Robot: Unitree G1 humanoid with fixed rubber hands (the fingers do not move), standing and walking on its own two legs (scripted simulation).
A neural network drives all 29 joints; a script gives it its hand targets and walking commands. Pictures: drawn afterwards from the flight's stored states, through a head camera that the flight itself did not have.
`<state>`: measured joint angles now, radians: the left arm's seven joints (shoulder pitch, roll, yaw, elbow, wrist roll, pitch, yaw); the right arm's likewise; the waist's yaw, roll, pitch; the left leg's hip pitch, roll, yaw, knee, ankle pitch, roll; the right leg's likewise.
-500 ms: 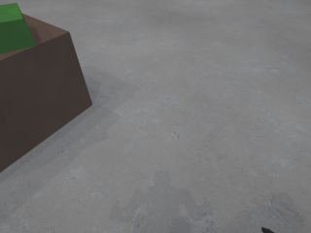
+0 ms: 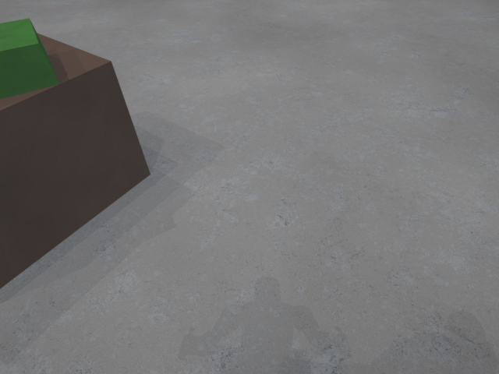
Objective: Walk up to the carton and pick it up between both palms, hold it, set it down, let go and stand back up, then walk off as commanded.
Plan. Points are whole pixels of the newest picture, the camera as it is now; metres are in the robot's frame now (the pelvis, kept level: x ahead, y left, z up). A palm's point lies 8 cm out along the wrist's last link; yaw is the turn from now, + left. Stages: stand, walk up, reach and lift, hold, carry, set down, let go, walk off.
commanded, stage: stand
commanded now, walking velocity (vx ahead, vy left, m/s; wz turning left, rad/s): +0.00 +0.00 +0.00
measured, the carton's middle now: (3, 58) +1.19 +1.01 -0.02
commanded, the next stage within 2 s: walk up in 1.32 s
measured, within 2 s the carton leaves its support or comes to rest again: neither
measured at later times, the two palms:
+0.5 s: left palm out of the picture +0.08 +0.29 -0.11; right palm out of the picture +0.09 -0.30 -0.11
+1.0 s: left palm out of the picture +0.07 +0.30 -0.11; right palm out of the picture +0.09 -0.30 -0.11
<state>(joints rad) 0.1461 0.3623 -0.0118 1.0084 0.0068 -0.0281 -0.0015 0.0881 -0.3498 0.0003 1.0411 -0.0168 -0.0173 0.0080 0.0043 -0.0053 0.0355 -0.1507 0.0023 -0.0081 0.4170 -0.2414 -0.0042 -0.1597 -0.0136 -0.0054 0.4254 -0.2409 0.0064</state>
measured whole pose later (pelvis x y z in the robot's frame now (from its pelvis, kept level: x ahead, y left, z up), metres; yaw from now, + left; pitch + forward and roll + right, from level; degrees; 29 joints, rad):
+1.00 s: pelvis +0.00 +0.00 +0.00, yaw -1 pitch -2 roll +0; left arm 0.14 0.37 -0.01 1.07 0.00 -0.02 0.00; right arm 0.10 -0.36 -0.01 1.10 -0.02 -0.02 0.01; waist 0.01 -0.01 0.04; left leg -0.10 0.01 0.01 0.34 -0.21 -0.01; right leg -0.12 -0.01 0.01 0.36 -0.21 0.01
